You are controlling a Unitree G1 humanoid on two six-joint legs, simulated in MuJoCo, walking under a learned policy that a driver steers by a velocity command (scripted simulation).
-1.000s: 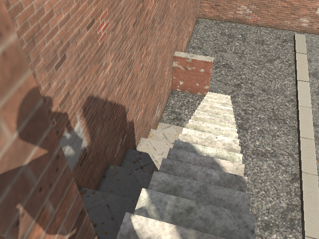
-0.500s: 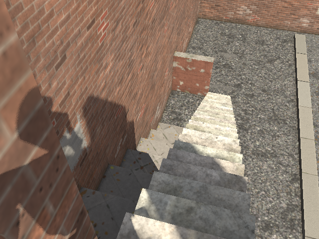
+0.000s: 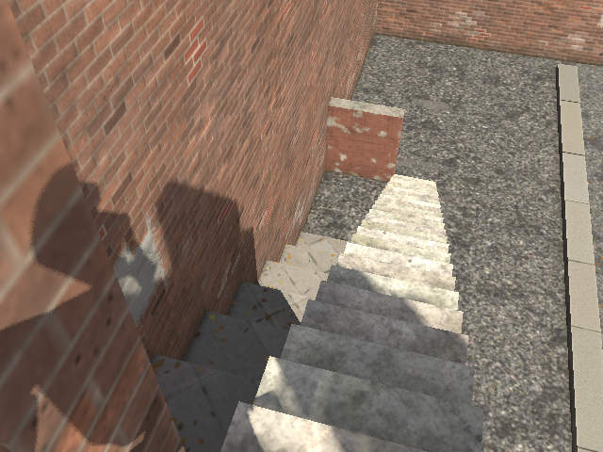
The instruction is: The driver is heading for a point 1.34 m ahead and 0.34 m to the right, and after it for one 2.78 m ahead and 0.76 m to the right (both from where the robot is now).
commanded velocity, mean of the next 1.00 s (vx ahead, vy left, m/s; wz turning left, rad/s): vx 0.03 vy -0.04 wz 0.00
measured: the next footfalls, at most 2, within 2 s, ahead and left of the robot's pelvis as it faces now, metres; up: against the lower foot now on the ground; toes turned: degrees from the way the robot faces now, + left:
left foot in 1.10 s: +0.10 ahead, +0.16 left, +0.00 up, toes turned +5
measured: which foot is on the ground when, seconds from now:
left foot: down 0.00-0.86, up 0.88-1.00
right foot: down 0.00-1.00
